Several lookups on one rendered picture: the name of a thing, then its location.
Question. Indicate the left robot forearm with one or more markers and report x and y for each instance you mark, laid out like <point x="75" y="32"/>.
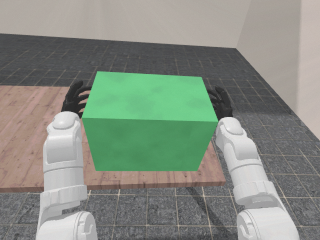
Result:
<point x="63" y="164"/>

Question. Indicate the carton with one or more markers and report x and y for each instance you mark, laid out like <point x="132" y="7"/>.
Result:
<point x="148" y="122"/>

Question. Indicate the robot right upper arm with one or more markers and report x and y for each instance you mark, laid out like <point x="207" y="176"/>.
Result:
<point x="271" y="223"/>

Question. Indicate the right robot forearm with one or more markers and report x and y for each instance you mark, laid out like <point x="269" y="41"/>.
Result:
<point x="252" y="188"/>

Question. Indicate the left robot hand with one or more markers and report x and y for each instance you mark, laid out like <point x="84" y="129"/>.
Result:
<point x="72" y="98"/>

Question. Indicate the robot left upper arm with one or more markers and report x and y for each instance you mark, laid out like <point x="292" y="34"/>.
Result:
<point x="78" y="225"/>

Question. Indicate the right robot hand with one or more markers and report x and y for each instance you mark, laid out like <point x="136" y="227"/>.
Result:
<point x="222" y="106"/>

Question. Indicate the table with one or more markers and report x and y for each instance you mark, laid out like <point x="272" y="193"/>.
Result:
<point x="26" y="112"/>

